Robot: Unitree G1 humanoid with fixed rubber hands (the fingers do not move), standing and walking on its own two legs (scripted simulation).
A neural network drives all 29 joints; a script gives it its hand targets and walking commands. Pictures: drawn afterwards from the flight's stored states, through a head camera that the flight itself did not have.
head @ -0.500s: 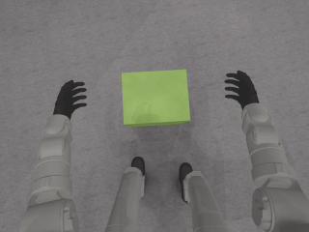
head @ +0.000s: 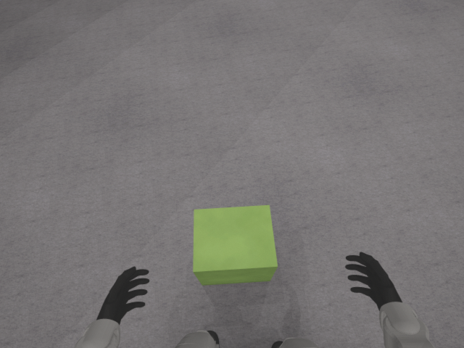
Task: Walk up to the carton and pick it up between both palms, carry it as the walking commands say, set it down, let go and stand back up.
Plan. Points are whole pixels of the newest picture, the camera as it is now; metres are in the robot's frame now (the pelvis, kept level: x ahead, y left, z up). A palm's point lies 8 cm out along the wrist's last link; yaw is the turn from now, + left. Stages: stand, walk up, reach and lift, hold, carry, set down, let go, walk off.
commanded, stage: let go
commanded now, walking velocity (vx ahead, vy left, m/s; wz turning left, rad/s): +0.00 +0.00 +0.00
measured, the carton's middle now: (234, 247) +0.44 +0.04 -0.63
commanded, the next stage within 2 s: stand in 0.52 s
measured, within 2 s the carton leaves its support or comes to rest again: neither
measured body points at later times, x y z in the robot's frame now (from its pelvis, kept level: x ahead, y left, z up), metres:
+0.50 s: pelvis +0.02 +0.01 +0.01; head +0.03 +0.01 +0.46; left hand +0.20 +0.24 -0.07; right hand +0.19 -0.24 -0.06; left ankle +0.02 +0.14 -0.73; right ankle -0.02 -0.13 -0.73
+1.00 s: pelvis +0.06 +0.00 +0.00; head +0.05 +0.00 +0.45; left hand +0.11 +0.27 -0.13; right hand +0.11 -0.26 -0.13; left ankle +0.02 +0.14 -0.73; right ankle -0.02 -0.13 -0.73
